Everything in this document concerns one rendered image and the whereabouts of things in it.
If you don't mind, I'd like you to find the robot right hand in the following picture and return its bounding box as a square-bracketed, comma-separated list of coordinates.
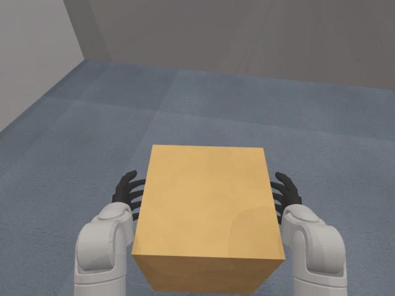
[270, 172, 302, 225]

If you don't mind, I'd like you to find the carton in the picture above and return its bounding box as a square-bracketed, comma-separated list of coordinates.
[131, 145, 286, 295]

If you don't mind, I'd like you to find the right robot forearm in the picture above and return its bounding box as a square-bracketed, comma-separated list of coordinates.
[281, 204, 347, 296]

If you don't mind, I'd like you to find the robot left hand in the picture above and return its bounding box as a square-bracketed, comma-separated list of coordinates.
[112, 170, 146, 221]

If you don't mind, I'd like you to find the left robot forearm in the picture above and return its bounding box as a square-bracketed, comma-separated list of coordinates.
[74, 202, 134, 296]

